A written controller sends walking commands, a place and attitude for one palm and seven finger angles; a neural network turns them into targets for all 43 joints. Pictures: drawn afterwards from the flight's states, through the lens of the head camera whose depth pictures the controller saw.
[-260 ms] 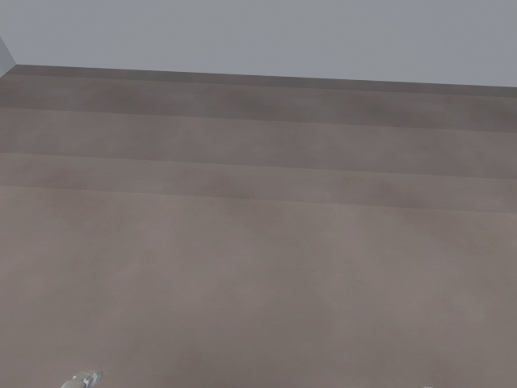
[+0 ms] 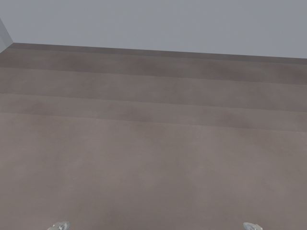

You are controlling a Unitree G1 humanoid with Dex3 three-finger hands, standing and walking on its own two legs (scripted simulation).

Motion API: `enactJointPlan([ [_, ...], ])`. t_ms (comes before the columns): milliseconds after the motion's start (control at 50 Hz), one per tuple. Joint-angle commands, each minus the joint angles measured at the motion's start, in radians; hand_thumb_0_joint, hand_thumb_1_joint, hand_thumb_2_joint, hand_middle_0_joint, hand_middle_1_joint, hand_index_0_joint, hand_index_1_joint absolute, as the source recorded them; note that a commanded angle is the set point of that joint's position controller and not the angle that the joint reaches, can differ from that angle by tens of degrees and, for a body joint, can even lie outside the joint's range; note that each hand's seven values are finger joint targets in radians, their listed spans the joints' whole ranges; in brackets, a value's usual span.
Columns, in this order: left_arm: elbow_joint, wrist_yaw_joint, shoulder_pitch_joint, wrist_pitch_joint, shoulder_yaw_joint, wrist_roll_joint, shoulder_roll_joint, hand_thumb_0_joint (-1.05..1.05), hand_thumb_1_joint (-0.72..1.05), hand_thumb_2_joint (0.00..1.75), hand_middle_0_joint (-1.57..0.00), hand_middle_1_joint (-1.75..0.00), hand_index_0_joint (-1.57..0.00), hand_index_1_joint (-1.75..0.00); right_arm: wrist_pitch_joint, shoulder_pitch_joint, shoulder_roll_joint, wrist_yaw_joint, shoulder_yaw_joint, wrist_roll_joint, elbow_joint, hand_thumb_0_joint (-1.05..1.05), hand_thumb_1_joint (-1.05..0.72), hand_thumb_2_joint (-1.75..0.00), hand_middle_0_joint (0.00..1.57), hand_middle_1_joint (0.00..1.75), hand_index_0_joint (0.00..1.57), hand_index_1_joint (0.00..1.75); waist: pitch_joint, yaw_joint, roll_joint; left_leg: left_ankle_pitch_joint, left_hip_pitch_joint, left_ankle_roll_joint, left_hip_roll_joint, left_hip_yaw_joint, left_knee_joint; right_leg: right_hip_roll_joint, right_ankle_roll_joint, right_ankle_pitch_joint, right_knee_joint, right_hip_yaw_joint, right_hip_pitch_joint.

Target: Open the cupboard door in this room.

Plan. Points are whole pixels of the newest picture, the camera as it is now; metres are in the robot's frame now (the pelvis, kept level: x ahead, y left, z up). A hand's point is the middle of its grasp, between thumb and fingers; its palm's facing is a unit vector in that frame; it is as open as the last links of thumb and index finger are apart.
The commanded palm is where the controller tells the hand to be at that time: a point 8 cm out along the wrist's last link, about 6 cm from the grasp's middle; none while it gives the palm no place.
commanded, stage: stand and wait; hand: left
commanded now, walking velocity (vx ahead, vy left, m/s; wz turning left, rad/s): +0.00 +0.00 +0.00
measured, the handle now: out of the picture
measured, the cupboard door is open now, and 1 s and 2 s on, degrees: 0 0 0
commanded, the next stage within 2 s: turn or walk to find it in 0.64 s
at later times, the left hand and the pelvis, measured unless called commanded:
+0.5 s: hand out of the picture +0.05 +0.24 -0.15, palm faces -0.04 -0.94 -0.35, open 7.4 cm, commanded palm none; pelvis -0.02 -0.01 +0.00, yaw +0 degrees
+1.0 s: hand out of the picture +0.03 +0.21 -0.18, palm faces +0.04 -0.96 -0.26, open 7.4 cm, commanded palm none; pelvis -0.03 +0.00 -0.01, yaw +4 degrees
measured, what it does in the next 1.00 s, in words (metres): stands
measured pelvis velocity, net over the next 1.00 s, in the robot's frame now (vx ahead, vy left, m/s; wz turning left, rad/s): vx -0.03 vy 0.00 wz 0.08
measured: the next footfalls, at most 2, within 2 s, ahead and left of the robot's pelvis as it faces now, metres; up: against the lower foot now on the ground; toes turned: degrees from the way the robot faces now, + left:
right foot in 1.26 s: -0.01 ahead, -0.14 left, +0.00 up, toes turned +10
left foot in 1.66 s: -0.11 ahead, +0.10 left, +0.00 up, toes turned +27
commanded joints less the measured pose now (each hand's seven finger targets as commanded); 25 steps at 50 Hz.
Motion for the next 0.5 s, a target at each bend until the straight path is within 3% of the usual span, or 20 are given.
enactJointPlan([
  [0, -0.065, 0.012, -0.037, -0.028, 0.055, -0.005, 0.216, 0.0, 0.9, 0.9, -0.2, -0.3, -0.2, -0.3, -0.028, -0.041, -0.219, -0.019, -0.051, 0.002, -0.052, 0.0, -0.9, -0.9, 0.2, 0.3, 0.2, 0.3, -0.071, -0.004, 0.004, 0.281, 0.012, 0.025, 0.13, -0.089, -0.068, -0.09, -0.053, 0.262, -0.064, 0.066, 0.014],
  [480, 0.007, 0.007, -0.02, -0.031, 0.05, -0.007, 0.226, 0.0, 0.9, 0.9, -0.2, -0.3, -0.2, -0.3, -0.026, -0.004, -0.233, -0.015, -0.041, 0.007, 0.033, 0.0, -0.9, -0.9, 0.2, 0.3, 0.2, 0.3, -0.044, -0.003, -0.001, 0.146, 0.004, 0.015, 0.139, -0.1, -0.126, -0.095, -0.056, 0.132, -0.141, 0.097, 0.002],
])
